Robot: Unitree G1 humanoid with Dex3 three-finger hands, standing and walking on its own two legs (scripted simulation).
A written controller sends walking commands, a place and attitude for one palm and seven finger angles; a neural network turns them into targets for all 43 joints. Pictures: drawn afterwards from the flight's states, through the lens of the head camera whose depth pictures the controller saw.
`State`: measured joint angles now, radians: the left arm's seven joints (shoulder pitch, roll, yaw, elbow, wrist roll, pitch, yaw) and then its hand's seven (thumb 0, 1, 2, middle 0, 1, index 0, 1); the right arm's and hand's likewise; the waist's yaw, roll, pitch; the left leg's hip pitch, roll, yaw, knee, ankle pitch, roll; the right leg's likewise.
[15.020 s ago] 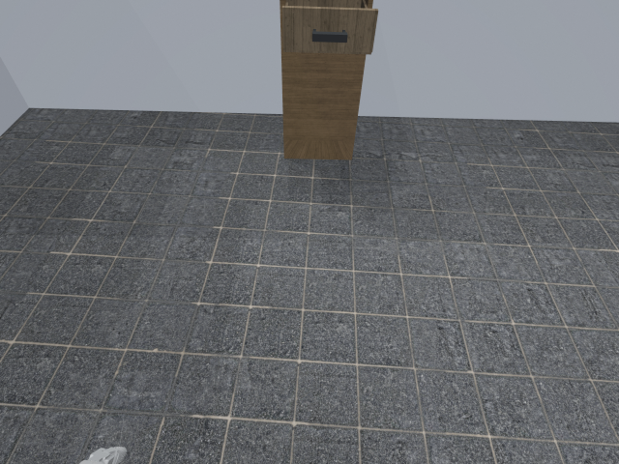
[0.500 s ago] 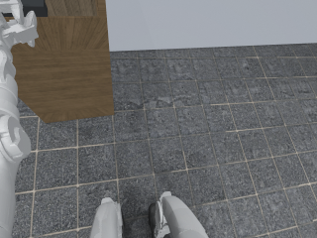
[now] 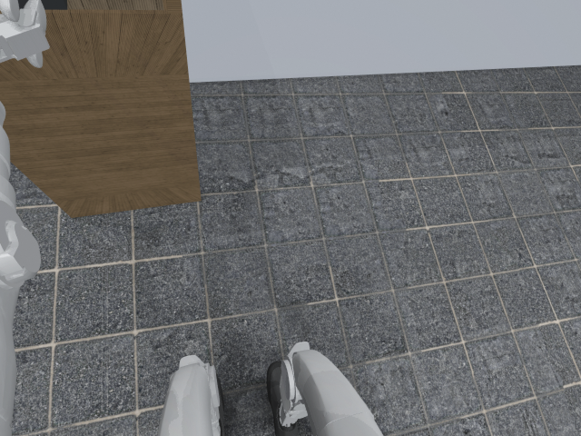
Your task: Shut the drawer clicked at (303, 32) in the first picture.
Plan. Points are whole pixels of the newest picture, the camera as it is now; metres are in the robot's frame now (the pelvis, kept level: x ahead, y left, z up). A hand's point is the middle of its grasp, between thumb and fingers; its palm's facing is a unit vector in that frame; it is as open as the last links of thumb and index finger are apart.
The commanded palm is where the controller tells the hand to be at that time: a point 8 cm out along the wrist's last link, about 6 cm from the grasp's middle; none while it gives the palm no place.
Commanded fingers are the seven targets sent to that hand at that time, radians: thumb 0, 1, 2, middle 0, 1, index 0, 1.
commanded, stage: pull the fist back off the drawer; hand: left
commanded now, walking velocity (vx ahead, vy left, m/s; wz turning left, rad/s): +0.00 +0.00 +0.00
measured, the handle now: out of the picture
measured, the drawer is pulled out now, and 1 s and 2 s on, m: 0.00 0.00 0.00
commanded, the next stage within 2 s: draw the hand back to the body in 0.40 s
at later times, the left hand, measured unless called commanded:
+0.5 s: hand (46, 30) +0.58 +0.20 +0.10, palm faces +0.10 -0.99 -0.03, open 3.3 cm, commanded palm +0.55 +0.23 +0.10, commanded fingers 0.00 0.90 0.90 -1.40 -1.60 -1.40 -1.60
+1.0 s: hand out of the picture +0.42 +0.22 +0.16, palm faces +0.09 -1.00 -0.02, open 3.3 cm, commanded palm +0.39 +0.27 +0.17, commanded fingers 0.00 0.90 0.90 -1.40 -1.60 -1.40 -1.60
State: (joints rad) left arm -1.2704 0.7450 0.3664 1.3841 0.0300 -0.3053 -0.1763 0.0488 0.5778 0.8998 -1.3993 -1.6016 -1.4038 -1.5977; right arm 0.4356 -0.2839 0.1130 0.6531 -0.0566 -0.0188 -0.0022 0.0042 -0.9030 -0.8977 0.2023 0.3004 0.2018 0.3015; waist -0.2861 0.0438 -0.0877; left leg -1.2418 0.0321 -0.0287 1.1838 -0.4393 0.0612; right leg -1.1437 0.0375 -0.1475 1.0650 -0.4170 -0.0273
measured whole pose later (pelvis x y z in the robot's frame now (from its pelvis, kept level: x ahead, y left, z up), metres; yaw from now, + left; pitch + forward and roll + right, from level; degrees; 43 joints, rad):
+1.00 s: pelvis +0.06 +0.00 +0.07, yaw +1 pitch +11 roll -3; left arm -0.28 0.33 0.27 0.48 -0.23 -0.22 -0.21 0.02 0.90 0.90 -1.40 -1.60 -1.41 -1.60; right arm 0.27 -0.27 0.02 0.55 0.05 0.04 -0.01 0.01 -0.91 -0.90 0.20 0.30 0.20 0.30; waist -0.04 0.04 -0.13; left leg -0.59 0.01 0.03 0.83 -0.42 0.06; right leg -0.53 0.03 -0.07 0.74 -0.40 -0.01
